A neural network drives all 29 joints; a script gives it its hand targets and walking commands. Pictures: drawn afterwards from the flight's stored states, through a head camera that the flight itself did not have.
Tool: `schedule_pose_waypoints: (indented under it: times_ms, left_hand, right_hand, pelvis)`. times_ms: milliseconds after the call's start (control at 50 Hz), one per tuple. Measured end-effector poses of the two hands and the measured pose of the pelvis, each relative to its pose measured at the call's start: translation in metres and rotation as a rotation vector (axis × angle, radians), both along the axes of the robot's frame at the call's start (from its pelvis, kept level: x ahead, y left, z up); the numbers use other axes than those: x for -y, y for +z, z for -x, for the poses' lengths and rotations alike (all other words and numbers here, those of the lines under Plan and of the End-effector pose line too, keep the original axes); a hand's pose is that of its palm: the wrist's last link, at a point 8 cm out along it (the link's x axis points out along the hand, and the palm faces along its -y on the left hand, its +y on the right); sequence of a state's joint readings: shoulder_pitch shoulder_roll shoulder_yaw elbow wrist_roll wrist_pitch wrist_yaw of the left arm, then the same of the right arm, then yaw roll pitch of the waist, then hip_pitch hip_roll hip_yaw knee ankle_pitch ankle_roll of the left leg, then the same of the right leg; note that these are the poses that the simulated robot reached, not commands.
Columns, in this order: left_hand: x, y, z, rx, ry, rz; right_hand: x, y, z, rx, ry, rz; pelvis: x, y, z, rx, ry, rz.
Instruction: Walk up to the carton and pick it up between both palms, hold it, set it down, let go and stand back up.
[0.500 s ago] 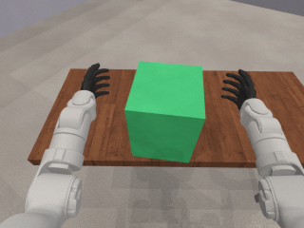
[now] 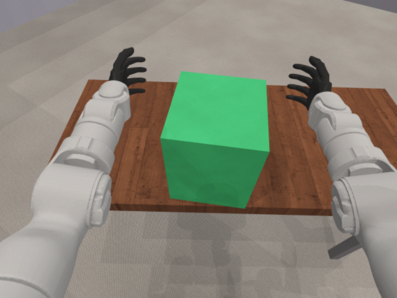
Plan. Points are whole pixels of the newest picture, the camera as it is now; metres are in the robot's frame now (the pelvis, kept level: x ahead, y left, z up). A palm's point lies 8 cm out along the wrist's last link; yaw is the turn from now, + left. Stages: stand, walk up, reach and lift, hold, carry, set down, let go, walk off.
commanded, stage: reach and lift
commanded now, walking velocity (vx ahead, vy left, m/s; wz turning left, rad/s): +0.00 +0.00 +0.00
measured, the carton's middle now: (214, 143) +0.46 -0.05 +0.00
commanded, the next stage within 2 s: none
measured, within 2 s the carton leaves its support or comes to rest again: neither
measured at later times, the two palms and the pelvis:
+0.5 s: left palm (135, 132) +0.45 +0.13 +0.06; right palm (296, 140) +0.42 -0.23 +0.05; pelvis -0.01 +0.00 -0.02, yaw +0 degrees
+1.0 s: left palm (150, 144) +0.45 +0.10 +0.02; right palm (278, 150) +0.42 -0.20 +0.02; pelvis -0.01 +0.00 -0.03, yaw +0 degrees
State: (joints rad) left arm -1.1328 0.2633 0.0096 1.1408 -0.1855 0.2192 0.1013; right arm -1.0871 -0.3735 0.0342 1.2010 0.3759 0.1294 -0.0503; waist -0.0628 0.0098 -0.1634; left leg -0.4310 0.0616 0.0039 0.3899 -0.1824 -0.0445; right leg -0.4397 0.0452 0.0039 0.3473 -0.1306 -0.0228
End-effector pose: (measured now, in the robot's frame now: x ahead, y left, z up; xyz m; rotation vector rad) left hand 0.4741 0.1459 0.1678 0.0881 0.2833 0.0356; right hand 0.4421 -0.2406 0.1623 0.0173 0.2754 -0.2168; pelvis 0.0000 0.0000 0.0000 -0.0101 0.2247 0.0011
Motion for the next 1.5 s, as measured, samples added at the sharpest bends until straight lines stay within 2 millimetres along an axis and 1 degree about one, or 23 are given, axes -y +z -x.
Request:
schedule_pose_waypoints:
  times_ms: [60, 160, 220, 280, 360, 460, 620, 700, 780, 840, 940, 1020, 1100, 1180, 1340, 1500]
  left_hand:
    - [-0.006, -0.018, 0.004, -0.016, 0.0, -0.004]
    - [-0.014, -0.06, 0.016, -0.034, 0.019, -0.004]
    - [-0.014, -0.082, 0.021, -0.04, 0.028, -0.009]
    - [-0.009, -0.095, 0.023, -0.044, 0.021, -0.017]
    - [0.002, -0.103, 0.024, -0.043, 0.012, 0.002]
    - [0.011, -0.108, 0.022, -0.041, 0.01, 0.031]
    - [0.01, -0.117, 0.021, -0.026, 0.02, 0.015]
    - [0.008, -0.125, 0.023, -0.035, 0.021, 0.016]
    - [0.011, -0.133, 0.024, -0.025, 0.012, 0.026]
    - [0.017, -0.139, 0.025, -0.015, -0.001, 0.031]
    - [0.032, -0.146, 0.027, -0.02, -0.022, 0.046]
    - [0.044, -0.144, 0.027, -0.011, -0.039, 0.056]
    - [0.048, -0.135, 0.026, 0.012, -0.049, 0.045]
    - [0.049, -0.129, 0.028, 0.01, -0.041, 0.041]
    - [0.046, -0.128, 0.037, 0.01, -0.024, 0.055]
    - [0.048, -0.128, 0.041, 0.015, -0.061, 0.026]
  right_hand:
    - [-0.002, -0.017, 0.003, -0.024, -0.009, 0.005]
    - [-0.008, -0.061, 0.012, -0.059, -0.006, 0.005]
    - [-0.014, -0.079, 0.016, -0.041, 0.009, -0.009]
    - [-0.017, -0.092, 0.018, -0.034, 0.018, -0.021]
    - [-0.015, -0.105, 0.021, -0.058, 0.016, -0.01]
    - [-0.011, -0.11, 0.022, -0.067, 0.013, 0.025]
    - [-0.014, -0.108, 0.014, -0.018, 0.023, 0.019]
    - [-0.015, -0.117, 0.014, -0.041, 0.017, 0.02]
    - [-0.02, -0.128, 0.017, -0.048, 0.021, 0.02]
    - [-0.026, -0.135, 0.018, -0.036, 0.025, 0.013]
    - [-0.038, -0.144, 0.02, -0.036, 0.041, -0.005]
    - [-0.04, -0.144, 0.02, -0.025, 0.023, -0.003]
    - [-0.04, -0.137, 0.02, 0.001, 0.006, -0.002]
    - [-0.043, -0.13, 0.021, 0.006, 0.002, 0.008]
    - [-0.049, -0.126, 0.027, 0.012, -0.015, 0.02]
    - [-0.048, -0.129, 0.042, 0.046, -0.04, 0.069]
  pelvis:
    - [-0.001, 0.0, -0.002, 0.008, 0.005, 0.0]
    - [-0.003, -0.003, -0.002, -0.045, 0.013, 0.003]
    - [-0.004, -0.006, -0.002, -0.095, 0.013, 0.006]
    - [-0.005, -0.009, -0.001, -0.123, 0.008, 0.01]
    - [-0.004, -0.012, 0.001, -0.133, -0.001, 0.009]
    - [-0.002, -0.015, 0.006, -0.147, -0.008, -0.002]
    - [-0.002, -0.021, 0.007, -0.202, -0.017, -0.007]
    - [-0.002, -0.023, 0.009, -0.198, -0.011, -0.004]
    - [-0.001, -0.024, 0.01, -0.21, -0.006, -0.004]
    - [-0.001, -0.026, 0.01, -0.232, -0.003, -0.001]
    - [-0.002, -0.027, 0.011, -0.242, -0.007, -0.003]
    - [-0.002, -0.026, 0.012, -0.232, -0.01, -0.003]
    - [-0.003, -0.024, 0.011, -0.217, -0.012, -0.004]
    - [-0.004, -0.02, 0.011, -0.186, -0.014, -0.007]
    - [-0.005, -0.008, 0.008, -0.115, -0.004, -0.007]
    - [-0.009, 0.001, -0.007, -0.044, 0.004, -0.004]
